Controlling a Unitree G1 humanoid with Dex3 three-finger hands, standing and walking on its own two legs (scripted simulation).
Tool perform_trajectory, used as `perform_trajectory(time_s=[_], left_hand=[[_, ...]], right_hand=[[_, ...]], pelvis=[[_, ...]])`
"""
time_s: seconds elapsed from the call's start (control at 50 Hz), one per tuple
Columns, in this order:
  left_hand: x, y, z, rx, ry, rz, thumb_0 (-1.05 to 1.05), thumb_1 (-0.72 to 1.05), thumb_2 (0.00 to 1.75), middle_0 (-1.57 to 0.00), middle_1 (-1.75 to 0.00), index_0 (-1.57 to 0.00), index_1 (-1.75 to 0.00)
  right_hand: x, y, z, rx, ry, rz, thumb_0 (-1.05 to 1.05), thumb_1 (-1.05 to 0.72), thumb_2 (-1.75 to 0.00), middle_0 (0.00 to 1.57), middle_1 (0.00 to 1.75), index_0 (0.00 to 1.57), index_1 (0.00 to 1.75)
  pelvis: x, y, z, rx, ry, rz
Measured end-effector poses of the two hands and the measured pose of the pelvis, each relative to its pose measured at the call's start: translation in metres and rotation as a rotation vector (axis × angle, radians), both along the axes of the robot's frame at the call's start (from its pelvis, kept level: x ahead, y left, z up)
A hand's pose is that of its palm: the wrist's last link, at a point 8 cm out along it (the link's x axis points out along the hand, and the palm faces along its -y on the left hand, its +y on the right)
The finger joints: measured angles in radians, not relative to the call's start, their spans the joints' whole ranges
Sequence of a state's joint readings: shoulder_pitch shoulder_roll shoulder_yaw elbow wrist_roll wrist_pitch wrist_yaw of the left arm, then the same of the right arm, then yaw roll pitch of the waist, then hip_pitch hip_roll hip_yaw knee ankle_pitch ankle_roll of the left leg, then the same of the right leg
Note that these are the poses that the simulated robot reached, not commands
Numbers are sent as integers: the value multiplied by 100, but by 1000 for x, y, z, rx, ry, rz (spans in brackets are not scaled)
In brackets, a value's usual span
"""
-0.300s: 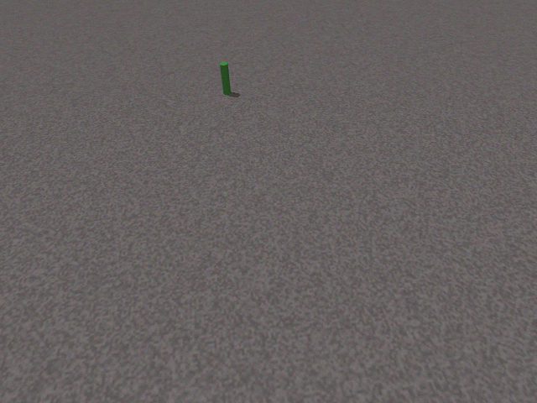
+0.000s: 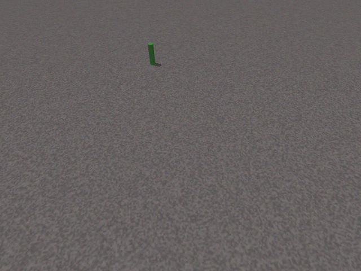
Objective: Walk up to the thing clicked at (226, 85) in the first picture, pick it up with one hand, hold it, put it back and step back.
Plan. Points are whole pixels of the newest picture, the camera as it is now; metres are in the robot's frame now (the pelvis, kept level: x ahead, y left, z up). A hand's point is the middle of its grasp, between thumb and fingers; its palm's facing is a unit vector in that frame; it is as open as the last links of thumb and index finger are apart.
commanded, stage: stand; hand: left
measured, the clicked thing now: (151, 54) +2.20 +0.25 -0.67
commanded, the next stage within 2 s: walk up in 0.82 s
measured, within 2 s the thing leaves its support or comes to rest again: neither
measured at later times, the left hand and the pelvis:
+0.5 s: hand out of the picture +0.07 +0.25 -0.16, palm faces -0.03 -0.94 -0.34, open 7.4 cm; pelvis +0.00 +0.00 +0.00, yaw +0 degrees
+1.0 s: hand out of the picture +0.09 +0.27 -0.15, palm faces -0.04 -0.93 -0.37, open 7.4 cm; pelvis +0.02 -0.01 -0.01, yaw -2 degrees
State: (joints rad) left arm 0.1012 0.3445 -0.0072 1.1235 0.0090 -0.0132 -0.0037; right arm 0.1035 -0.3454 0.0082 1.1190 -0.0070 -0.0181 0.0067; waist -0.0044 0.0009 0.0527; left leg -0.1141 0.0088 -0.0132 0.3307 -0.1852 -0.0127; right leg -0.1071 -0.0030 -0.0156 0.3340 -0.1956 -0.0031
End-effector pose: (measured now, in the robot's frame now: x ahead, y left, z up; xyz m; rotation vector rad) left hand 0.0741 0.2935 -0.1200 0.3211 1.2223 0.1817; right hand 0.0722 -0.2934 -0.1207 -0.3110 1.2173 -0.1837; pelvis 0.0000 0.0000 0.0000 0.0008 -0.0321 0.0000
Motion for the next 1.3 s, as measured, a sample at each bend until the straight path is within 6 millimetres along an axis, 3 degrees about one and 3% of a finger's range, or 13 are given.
perform_trajectory(time_s=[0.84,1.0,1.06,1.12,1.22,1.3], left_hand=[[-4,5,1,-4,7,9,1,90,89,-20,-30,-20,-30],[14,22,8,38,-28,-15,1,90,89,-20,-30,-20,-30],[22,21,15,68,-52,-2,1,90,89,-20,-30,-20,-30],[19,21,24,91,-58,42,1,90,89,-20,-30,-20,-30],[16,22,28,108,38,96,1,90,89,-20,-30,-20,-30],[34,25,15,96,103,124,1,90,89,-20,-30,-20,-30]], right_hand=[[-2,1,1,6,2,-4,1,-90,-90,20,29,20,30],[12,-34,-4,8,-58,-29,1,-90,-90,20,30,20,30],[26,-51,-8,-1,-38,-30,1,-90,-90,20,30,20,30],[57,-55,-2,-3,-12,8,1,-90,-90,20,29,20,30],[136,-55,5,7,-83,82,1,-91,-90,20,29,20,30],[207,-42,1,15,-110,139,1,-91,-90,20,29,20,30]], pelvis=[[3,2,1,1,1,-2],[22,-11,-13,23,16,-38],[40,-20,-16,-6,18,-15],[64,-26,-9,5,25,-4],[106,-24,-7,-3,10,10],[148,-20,-17,-23,8,40]])
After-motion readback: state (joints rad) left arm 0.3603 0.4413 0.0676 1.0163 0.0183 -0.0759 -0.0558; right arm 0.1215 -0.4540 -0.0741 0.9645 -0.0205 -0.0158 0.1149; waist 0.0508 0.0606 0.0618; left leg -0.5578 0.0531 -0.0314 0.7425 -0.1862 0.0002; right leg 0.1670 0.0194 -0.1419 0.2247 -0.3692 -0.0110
